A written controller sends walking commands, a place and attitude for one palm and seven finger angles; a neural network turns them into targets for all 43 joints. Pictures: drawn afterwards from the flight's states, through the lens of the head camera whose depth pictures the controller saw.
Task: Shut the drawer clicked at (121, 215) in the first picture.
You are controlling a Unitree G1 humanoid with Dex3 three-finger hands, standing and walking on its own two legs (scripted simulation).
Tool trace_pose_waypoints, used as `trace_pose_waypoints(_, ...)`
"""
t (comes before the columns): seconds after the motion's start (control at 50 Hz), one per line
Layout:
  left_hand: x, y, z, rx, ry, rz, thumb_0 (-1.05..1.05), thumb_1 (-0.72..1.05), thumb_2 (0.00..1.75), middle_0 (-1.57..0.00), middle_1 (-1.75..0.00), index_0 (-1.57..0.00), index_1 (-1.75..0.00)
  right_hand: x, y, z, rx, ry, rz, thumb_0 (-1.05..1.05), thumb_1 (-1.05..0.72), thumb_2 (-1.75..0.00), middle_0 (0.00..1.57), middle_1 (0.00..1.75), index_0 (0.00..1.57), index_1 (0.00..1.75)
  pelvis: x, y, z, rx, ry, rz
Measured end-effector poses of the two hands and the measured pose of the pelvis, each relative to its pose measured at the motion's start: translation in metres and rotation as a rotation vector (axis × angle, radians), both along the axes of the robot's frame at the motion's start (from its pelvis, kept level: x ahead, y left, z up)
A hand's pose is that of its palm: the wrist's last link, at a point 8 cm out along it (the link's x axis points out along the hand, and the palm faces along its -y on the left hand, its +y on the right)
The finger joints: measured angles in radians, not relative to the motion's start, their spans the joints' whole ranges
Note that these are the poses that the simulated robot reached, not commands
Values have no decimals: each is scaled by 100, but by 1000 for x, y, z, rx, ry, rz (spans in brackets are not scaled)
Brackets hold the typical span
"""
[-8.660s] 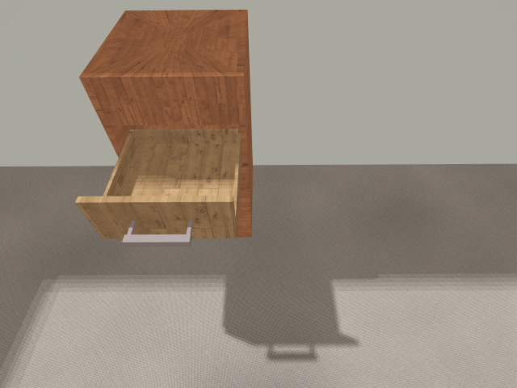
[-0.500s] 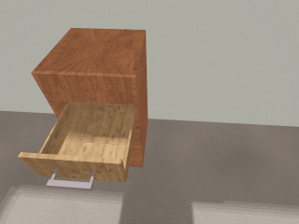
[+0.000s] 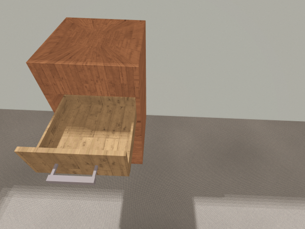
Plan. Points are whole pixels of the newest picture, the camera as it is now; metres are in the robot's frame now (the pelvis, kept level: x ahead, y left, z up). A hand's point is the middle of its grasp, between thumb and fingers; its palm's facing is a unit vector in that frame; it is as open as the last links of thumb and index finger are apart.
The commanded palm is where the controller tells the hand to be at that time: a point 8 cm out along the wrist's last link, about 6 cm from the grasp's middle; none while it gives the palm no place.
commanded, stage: look again from close up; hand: left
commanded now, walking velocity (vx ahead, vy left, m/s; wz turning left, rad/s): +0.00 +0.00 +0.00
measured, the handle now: (73, 173) +0.33 +0.31 -0.19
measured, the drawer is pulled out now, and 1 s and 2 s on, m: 0.30 0.30 0.30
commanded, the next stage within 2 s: shuffle to correct the standing spot in 0.18 s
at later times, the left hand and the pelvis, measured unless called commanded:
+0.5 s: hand out of the picture +0.01 +0.21 -0.16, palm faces +0.04 -0.98 -0.17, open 7.3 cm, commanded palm none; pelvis +0.02 +0.04 +0.02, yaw +0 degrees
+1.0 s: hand out of the picture +0.07 +0.21 -0.15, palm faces +0.00 -0.97 -0.23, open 7.3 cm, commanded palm none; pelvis +0.04 +0.04 +0.02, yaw -1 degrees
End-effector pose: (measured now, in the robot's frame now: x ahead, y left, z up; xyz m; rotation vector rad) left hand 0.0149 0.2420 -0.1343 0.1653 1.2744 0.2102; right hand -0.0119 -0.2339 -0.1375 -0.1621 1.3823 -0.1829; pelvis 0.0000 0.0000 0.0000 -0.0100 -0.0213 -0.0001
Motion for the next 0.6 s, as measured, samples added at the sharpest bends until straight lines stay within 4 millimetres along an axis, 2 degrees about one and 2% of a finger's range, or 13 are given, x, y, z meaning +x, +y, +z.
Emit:
trace_pose_waypoints(0.08, 3, 6, -15, -18, 27, -24, 0, 91, 90, -19, -30, -20, -30, 18, 6, -3, -9, -97, -7, 0, -91, -90, 20, 30, 20, 30, -5, 10, -8, 6, -28, 10)
trace_pose_waypoints(0.14, 15, 4, -9, -37, 7, -38, 0, 91, 90, -19, -30, -20, -30, 19, 17, 2, 1, -141, -20, 0, -91, -90, 20, 30, 20, 30, -3, 17, -2, -7, -23, 4)
trace_pose_waypoints(0.22, 25, 3, 4, -40, -54, -28, 0, 93, 90, -20, -30, -20, -30, 20, 30, 6, 37, -103, 6, 0, -91, -90, 20, 30, 20, 30, 0, 19, 7, -1, -7, 0)
trace_pose_waypoints(0.28, 19, 5, 6, -29, -50, -15, 0, 94, 90, -20, -30, -20, -30, 23, 34, 3, 46, -76, 11, 0, -92, -90, 20, 30, 20, 30, 2, 20, 7, 14, 5, -5)
trace_pose_waypoints(0.44, -5, 10, 10, -59, 82, -8, 0, 93, 90, -20, -30, -20, -30, 24, 48, 13, 52, -29, 12, 1, -92, -90, 20, 30, 20, 30, 14, 34, 17, 6, 21, 2)
trace_pose_waypoints(0.52, -7, 13, 8, -73, 117, 5, 0, 92, 90, -20, -30, -20, -30, 25, 54, 14, 48, 10, 22, 0, -92, -90, 20, 30, 20, 30, 23, 41, 17, 7, 24, 1)
trace_pose_waypoints(0.6, -2, 19, 7, -73, 125, 20, 0, 91, 90, -20, -30, -20, -30, 34, 58, 11, 43, 28, 31, 0, -91, -90, 20, 30, 20, 30, 33, 48, 16, 5, 21, 0)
